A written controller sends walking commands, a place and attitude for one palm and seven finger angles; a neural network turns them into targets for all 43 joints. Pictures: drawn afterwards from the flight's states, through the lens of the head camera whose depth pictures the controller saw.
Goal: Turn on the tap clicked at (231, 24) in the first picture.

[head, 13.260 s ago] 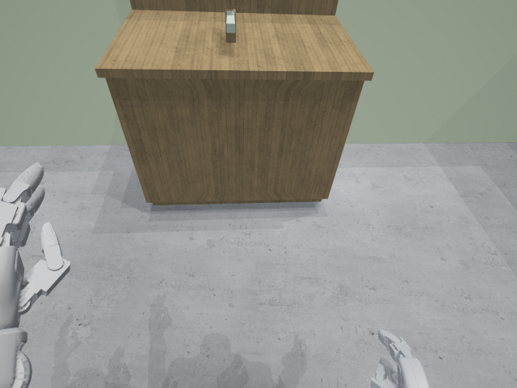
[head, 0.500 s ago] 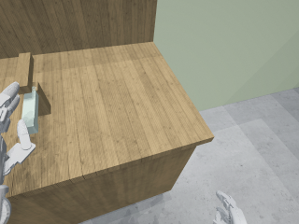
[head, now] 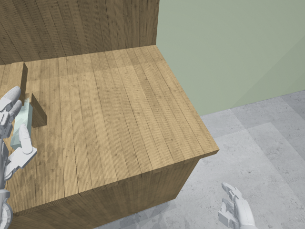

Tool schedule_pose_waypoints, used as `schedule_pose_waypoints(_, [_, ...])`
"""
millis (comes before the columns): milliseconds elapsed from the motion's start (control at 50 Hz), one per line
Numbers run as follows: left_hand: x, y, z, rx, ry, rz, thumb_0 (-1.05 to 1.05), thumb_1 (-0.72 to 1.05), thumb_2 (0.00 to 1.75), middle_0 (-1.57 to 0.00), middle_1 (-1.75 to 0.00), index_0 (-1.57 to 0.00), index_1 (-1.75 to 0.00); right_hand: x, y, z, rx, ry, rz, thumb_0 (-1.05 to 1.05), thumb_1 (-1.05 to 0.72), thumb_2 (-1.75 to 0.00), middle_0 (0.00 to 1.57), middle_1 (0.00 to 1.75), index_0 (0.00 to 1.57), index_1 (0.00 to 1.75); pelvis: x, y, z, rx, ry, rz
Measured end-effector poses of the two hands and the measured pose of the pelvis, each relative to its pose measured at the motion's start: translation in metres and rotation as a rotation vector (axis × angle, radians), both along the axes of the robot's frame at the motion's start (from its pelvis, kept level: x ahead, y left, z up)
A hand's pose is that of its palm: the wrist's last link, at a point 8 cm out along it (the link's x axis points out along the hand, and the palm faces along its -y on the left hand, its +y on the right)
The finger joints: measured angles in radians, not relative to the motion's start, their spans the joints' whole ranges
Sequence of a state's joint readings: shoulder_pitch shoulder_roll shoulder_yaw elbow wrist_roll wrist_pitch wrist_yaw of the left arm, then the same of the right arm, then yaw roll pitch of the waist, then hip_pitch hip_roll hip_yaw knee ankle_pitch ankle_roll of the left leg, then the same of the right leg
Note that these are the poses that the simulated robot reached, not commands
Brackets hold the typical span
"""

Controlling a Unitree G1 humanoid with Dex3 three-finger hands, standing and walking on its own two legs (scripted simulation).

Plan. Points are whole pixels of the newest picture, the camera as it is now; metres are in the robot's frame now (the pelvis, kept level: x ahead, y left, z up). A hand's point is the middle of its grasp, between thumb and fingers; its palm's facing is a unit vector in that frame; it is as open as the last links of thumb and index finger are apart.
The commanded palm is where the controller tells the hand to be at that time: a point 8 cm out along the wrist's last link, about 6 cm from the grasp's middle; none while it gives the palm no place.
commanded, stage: come to a stop and stand still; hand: left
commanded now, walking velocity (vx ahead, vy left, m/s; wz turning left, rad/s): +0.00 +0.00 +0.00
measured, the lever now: (21, 142) +0.26 +0.32 +0.09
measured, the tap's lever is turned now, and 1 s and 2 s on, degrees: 0 0 0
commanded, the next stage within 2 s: look again from close up in 0.02 s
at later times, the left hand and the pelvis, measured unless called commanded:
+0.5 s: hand (36, 162) +0.20 +0.24 +0.14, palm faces +0.25 -0.86 -0.45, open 7.4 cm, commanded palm +0.15 +0.28 +0.17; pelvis -0.03 +0.01 +0.00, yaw -2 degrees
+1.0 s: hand (33, 178) +0.17 +0.22 +0.16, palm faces +0.32 -0.83 -0.45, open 7.4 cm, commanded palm +0.11 +0.26 +0.17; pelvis -0.06 -0.02 -0.01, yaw -2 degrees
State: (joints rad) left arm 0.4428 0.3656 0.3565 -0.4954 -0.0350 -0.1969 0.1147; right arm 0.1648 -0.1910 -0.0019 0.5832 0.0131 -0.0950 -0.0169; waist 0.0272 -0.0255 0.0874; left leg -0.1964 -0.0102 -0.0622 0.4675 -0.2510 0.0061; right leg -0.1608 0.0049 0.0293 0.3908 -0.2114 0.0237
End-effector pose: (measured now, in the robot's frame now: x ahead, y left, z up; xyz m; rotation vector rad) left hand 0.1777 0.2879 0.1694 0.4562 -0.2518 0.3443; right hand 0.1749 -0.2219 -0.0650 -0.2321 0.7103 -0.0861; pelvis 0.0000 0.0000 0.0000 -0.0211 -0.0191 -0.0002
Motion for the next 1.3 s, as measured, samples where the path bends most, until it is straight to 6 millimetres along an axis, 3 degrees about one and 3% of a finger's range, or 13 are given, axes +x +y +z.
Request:
schedule_pose_waypoints(120, [0.000,-0.002,-0.001,0.003,0.013,-0.001,0.02,0.89,0.90,-0.21,-0.30,-0.21,-0.30,-0.010,-0.006,-0.005,0.003,0.027,-0.024,0.02,-0.91,-0.90,0.20,0.30,0.20,0.30,0.000,-0.002,0.000,0.000,-0.001,0.001])
schedule_pose_waypoints(180, [0.013,0.020,0.027,0.180,-0.081,0.016,0.02,0.89,0.90,-0.22,-0.30,-0.22,-0.30,-0.017,-0.005,-0.011,-0.015,0.058,0.025,0.01,-0.91,-0.90,0.20,0.30,0.20,0.30,-0.009,-0.007,-0.002,-0.001,0.004,0.005])
schedule_pose_waypoints(240, [0.023,0.035,0.047,0.170,-0.179,0.061,0.02,0.89,0.90,-0.21,-0.30,-0.22,-0.30,-0.024,-0.005,-0.015,0.016,0.069,0.036,0.02,-0.91,-0.90,0.20,0.30,0.20,0.30,-0.016,-0.006,-0.004,0.002,-0.001,-0.016])
schedule_pose_waypoints(300, [0.022,0.014,0.036,0.110,-0.146,-0.011,0.02,0.90,0.90,-0.20,-0.30,-0.21,-0.30,-0.031,-0.006,-0.012,0.058,0.027,-0.004,0.02,-0.91,-0.90,0.20,0.30,0.20,0.30,-0.018,0.000,-0.004,0.005,-0.002,-0.042])
schedule_pose_waypoints(380, [0.012,-0.017,0.003,0.064,0.007,-0.153,0.02,0.90,0.90,-0.20,-0.30,-0.21,-0.30,-0.043,-0.007,-0.008,0.052,0.001,-0.062,0.02,-0.91,-0.90,0.21,0.30,0.20,0.30,-0.020,0.005,-0.003,0.012,-0.007,-0.057])
schedule_pose_waypoints(460, [-0.002,-0.011,-0.015,0.050,0.082,-0.156,0.02,0.89,0.90,-0.21,-0.30,-0.22,-0.30,-0.053,-0.007,-0.007,0.015,0.018,-0.073,0.02,-0.91,-0.90,0.20,0.30,0.20,0.30,-0.024,0.006,-0.004,0.009,-0.014,-0.047])
schedule_pose_waypoints(560, [-0.016,0.013,-0.004,0.051,-0.001,-0.059,0.02,0.89,0.90,-0.22,-0.30,-0.22,-0.30,-0.055,-0.001,-0.007,-0.019,0.036,-0.023,0.02,-0.91,-0.90,0.20,0.30,0.20,0.30,-0.029,0.009,-0.004,-0.001,-0.022,-0.034])
schedule_pose_waypoints(640, [-0.021,0.020,0.004,0.020,-0.073,-0.020,0.02,0.89,0.90,-0.21,-0.30,-0.22,-0.30,-0.049,0.008,-0.004,-0.020,0.019,0.010,0.02,-0.91,-0.90,0.20,0.30,0.20,0.30,-0.030,0.012,-0.003,-0.001,-0.022,-0.034])
schedule_pose_waypoints(820, [-0.020,0.006,0.000,0.019,-0.068,-0.063,0.02,0.89,0.90,-0.21,-0.30,-0.21,-0.30,-0.027,0.030,0.005,0.039,-0.066,0.065,0.02,-0.90,-0.90,0.21,0.30,0.20,0.30,-0.040,0.007,-0.005,0.009,-0.005,-0.040])
schedule_pose_waypoints(940, [-0.035,-0.014,0.007,0.086,-0.072,-0.100,0.02,0.89,0.90,-0.21,-0.30,-0.21,-0.30,-0.028,0.023,0.000,0.055,-0.083,0.103,0.01,-0.90,-0.90,0.21,0.30,0.20,0.30,-0.052,-0.010,-0.011,0.011,-0.001,-0.037])
schedule_pose_waypoints(1100, [-0.064,-0.035,0.008,0.077,-0.062,-0.105,0.02,0.89,0.90,-0.21,-0.30,-0.22,-0.30,-0.063,-0.015,-0.014,0.002,0.001,0.056,0.01,-0.90,-0.90,0.21,0.30,0.20,0.30,-0.072,-0.025,-0.012,0.012,0.031,-0.009])
schedule_pose_waypoints(1200, [-0.077,-0.023,-0.002,0.071,-0.022,-0.054,0.01,0.89,0.90,-0.21,-0.30,-0.22,-0.30,-0.097,-0.032,-0.018,-0.052,0.061,-0.009,0.02,-0.91,-0.90,0.20,0.30,0.20,0.30,-0.082,-0.021,-0.012,0.023,0.038,0.014])
schedule_pose_waypoints(1300, [-0.091,-0.014,0.000,0.091,0.002,0.004,0.02,0.89,0.90,-0.21,-0.30,-0.22,-0.30,-0.118,-0.033,-0.019,-0.029,0.064,-0.025,0.02,-0.91,-0.90,0.20,0.30,0.20,0.30,-0.090,-0.023,-0.011,0.031,0.003,0.001])
